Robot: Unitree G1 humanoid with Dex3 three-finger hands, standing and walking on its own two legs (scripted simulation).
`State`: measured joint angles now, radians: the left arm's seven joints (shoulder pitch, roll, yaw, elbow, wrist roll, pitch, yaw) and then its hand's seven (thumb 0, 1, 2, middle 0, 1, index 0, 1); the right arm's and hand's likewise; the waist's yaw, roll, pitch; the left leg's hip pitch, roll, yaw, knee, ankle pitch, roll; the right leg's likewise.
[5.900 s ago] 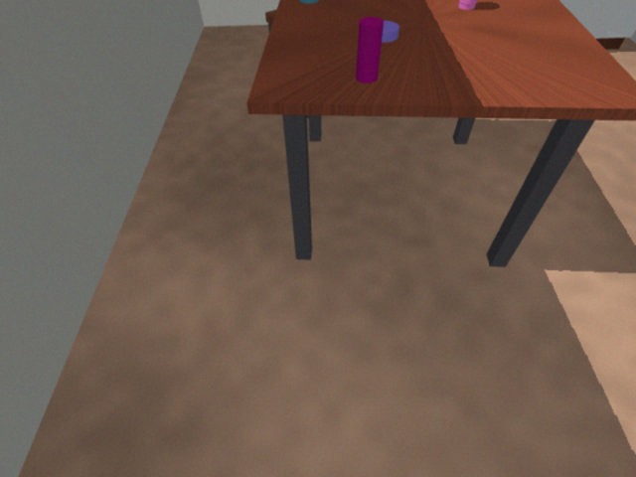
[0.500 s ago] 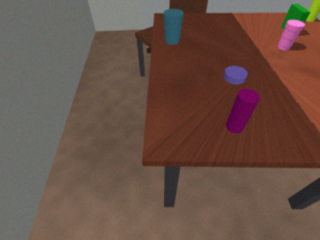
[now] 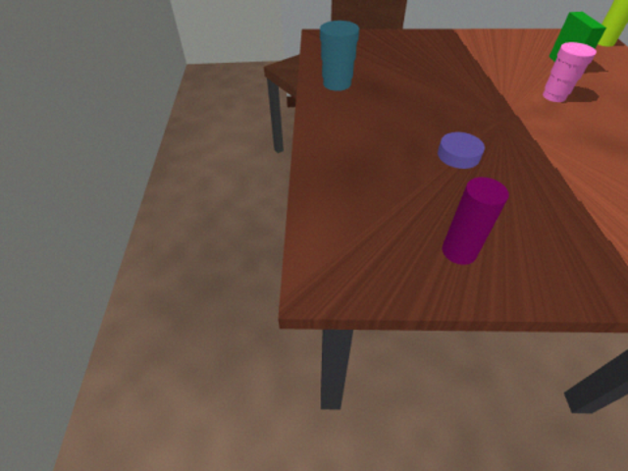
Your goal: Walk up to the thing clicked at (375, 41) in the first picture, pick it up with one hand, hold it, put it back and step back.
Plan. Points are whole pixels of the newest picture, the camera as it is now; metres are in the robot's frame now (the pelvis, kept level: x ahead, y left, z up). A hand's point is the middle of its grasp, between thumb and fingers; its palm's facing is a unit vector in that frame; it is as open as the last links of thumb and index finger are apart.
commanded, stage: stand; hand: right
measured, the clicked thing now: (472, 223) +0.44 -0.24 +0.04
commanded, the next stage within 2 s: rise first in 0.46 s
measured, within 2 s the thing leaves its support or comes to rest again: neither
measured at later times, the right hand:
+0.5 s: hand out of the picture +0.07 -0.25 -0.16, palm faces -0.02 +0.94 -0.34, open 7.4 cm
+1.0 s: hand (532, 447) +0.16 -0.26 -0.08, palm faces +0.23 +0.91 -0.35, open 15.2 cm
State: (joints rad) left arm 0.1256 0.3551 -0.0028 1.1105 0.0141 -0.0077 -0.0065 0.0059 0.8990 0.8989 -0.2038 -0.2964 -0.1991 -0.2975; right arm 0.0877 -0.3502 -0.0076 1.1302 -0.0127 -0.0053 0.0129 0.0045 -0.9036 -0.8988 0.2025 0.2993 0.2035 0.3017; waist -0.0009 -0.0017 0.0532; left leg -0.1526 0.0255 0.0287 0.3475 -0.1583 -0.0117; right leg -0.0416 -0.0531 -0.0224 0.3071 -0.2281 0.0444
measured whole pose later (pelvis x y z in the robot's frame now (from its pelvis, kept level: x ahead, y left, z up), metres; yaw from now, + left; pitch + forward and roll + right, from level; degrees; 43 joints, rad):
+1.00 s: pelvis +0.00 -0.01 +0.00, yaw -1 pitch +1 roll +0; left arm 0.16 0.26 0.10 0.75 -0.03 -0.08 0.08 0.00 -0.08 0.15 -0.06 -0.05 -0.06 -0.05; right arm 0.26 -0.30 -0.13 0.51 0.04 -0.05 -0.07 0.00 0.08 -0.17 0.06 0.06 0.06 0.06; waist -0.02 -0.02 0.01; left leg -0.24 0.04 0.05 0.40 -0.18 -0.02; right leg -0.16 -0.04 0.00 0.41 -0.27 0.03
